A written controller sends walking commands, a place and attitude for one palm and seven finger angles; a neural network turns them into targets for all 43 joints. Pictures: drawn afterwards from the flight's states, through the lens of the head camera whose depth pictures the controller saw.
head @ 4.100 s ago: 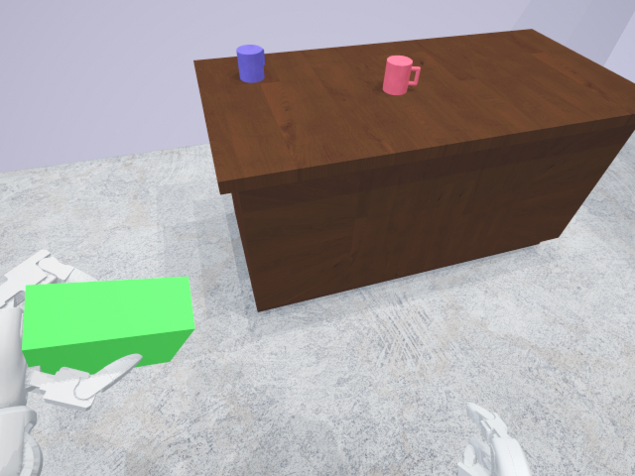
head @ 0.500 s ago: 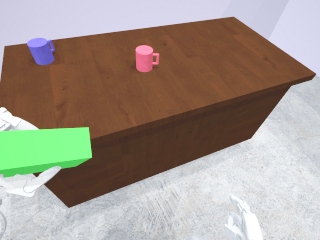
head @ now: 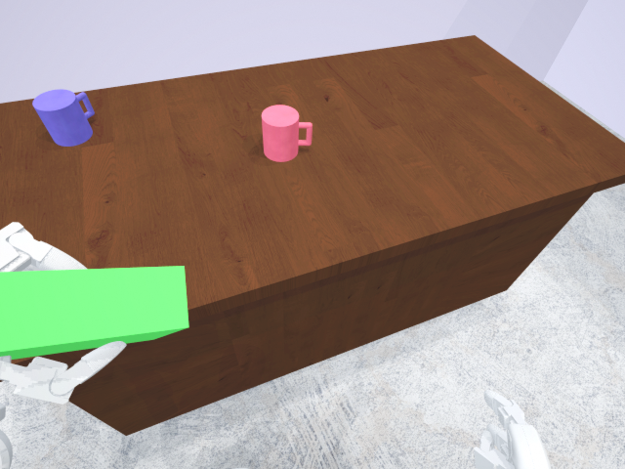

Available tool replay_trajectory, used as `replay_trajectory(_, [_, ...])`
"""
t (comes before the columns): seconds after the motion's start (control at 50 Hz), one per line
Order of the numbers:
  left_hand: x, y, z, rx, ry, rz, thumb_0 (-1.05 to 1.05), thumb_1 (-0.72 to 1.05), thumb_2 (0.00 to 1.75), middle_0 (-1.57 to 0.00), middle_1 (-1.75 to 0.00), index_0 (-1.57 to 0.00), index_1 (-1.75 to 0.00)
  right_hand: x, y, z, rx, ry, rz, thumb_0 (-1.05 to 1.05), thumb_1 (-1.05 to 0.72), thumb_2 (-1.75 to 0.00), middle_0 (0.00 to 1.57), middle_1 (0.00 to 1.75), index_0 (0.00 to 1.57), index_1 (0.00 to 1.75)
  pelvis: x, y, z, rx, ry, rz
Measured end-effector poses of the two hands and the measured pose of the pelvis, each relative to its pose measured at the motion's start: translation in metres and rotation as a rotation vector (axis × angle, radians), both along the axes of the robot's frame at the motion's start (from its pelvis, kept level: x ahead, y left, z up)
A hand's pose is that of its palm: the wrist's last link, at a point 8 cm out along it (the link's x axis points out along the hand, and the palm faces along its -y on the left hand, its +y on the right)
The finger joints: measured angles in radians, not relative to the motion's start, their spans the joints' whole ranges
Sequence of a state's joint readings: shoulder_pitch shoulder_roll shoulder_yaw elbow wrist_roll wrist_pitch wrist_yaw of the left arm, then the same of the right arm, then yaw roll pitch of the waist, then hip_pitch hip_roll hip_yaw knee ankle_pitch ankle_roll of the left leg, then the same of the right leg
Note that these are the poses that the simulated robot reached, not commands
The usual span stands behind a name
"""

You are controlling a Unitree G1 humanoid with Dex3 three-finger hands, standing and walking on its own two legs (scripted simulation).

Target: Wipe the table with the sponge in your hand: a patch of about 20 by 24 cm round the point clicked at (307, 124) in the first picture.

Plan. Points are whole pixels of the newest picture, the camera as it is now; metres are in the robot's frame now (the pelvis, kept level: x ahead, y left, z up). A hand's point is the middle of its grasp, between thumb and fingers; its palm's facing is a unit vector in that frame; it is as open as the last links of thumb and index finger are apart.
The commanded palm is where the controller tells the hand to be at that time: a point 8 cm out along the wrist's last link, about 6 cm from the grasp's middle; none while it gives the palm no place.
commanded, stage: come to a stop and stand still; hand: left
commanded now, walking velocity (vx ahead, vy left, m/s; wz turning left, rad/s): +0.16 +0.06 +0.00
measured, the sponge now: (119, 311) +0.23 +0.19 +0.16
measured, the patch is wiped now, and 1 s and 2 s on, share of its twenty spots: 0.00 0.00 0.00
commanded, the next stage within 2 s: look again from close up in 1.08 s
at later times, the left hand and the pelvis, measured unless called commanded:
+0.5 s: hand (104, 288) +0.24 +0.21 +0.17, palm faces +0.36 -0.82 -0.45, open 9.6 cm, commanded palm +0.19 +0.26 +0.18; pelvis +0.02 -0.02 +0.01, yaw -1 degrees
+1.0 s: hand (63, 350) +0.19 +0.22 +0.17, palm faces +0.41 -0.83 -0.37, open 9.6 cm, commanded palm +0.13 +0.26 +0.18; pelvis -0.03 -0.02 +0.00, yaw -1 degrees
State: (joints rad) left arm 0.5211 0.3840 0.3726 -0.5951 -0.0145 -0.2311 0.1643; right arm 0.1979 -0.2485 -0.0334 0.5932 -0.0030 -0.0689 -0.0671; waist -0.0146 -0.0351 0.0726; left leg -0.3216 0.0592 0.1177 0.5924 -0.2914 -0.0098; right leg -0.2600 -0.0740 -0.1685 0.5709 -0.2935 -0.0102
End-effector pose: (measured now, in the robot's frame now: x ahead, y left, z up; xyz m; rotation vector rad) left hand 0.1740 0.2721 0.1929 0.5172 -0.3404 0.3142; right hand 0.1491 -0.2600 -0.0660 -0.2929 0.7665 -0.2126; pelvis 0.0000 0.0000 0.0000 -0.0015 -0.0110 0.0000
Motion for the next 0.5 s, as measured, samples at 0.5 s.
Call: replay_trajectory(0.5, [0.031,-0.023,-0.008,-0.032,0.134,0.055,-0.01,-0.44,0.99,-0.81,-1.33,-0.81,-1.33,0.034,0.027,-0.018,0.18,-0.029,0.058,0.01,-0.9,-0.9,0.21,0.3,0.21,0.3,0.022,-0.02,0.007,0.022,0.003,-0.023])
